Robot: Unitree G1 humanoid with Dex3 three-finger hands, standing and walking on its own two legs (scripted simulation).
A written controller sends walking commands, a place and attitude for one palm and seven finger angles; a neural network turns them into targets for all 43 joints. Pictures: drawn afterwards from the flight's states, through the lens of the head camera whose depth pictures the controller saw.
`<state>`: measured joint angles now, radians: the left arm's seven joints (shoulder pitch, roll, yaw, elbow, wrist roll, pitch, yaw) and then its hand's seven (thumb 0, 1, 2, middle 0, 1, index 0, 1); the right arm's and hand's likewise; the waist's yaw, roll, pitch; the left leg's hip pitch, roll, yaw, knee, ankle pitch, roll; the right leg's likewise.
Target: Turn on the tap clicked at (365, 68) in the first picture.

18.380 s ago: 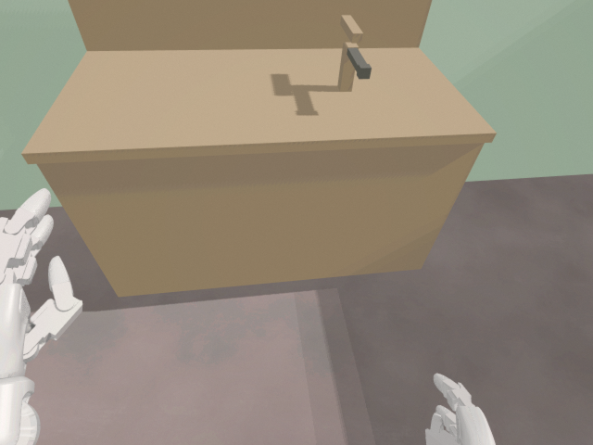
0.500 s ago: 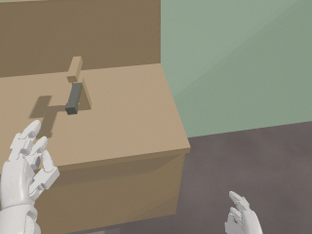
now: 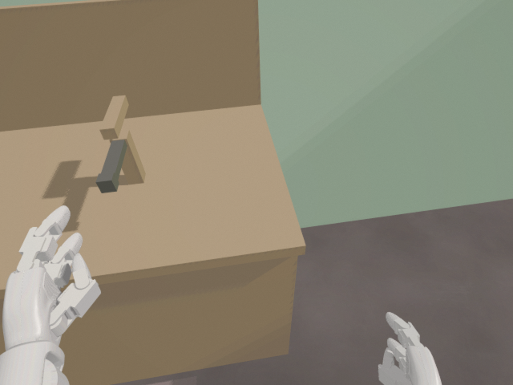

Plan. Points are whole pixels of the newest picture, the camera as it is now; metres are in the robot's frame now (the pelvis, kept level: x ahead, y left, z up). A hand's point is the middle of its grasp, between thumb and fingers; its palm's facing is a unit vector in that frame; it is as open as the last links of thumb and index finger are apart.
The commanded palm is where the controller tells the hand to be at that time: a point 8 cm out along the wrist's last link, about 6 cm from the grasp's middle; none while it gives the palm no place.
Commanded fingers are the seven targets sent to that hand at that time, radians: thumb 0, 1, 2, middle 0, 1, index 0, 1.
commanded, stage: turn the palm inward beside the body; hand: left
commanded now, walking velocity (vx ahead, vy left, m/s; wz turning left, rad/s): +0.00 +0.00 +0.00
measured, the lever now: (107, 182) +0.41 +0.34 +0.10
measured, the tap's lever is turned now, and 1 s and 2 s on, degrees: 0 0 0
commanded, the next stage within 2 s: reach beside the lever's end, fingers flat in 0.12 s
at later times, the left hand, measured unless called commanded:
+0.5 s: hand (92, 263) +0.22 +0.25 +0.14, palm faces +0.47 -0.87 -0.12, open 7.4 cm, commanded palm +0.17 +0.29 +0.15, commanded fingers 0.00 0.90 0.90 -0.20 -0.30 -0.20 -0.30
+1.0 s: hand (87, 245) +0.25 +0.28 +0.13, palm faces +0.49 -0.87 -0.09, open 7.5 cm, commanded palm +0.21 +0.33 +0.13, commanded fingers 0.00 0.90 0.90 -0.18 -0.25 -0.18 -0.25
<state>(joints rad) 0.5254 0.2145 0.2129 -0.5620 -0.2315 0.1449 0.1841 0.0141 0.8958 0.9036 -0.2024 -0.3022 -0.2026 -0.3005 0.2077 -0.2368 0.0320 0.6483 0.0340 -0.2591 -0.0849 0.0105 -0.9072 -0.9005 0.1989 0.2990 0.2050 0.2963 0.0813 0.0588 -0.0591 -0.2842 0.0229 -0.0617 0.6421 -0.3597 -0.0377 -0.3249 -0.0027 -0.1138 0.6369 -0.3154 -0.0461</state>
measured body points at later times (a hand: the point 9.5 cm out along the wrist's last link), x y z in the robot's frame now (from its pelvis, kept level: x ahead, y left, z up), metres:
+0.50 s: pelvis +0.02 +0.01 +0.00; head +0.01 -0.01 +0.45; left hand +0.19 +0.29 +0.15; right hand +0.21 -0.21 -0.08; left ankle -0.01 +0.15 -0.72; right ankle +0.02 -0.09 -0.72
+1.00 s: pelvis +0.00 +0.02 +0.01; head +0.00 +0.01 +0.46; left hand +0.22 +0.32 +0.14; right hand +0.18 -0.20 -0.08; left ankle -0.01 +0.15 -0.72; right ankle +0.02 -0.09 -0.72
